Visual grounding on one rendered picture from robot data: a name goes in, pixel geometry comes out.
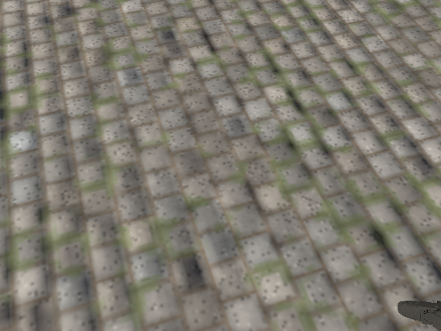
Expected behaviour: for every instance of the right robot hand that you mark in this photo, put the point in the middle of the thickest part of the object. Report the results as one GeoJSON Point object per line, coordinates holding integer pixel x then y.
{"type": "Point", "coordinates": [426, 312]}

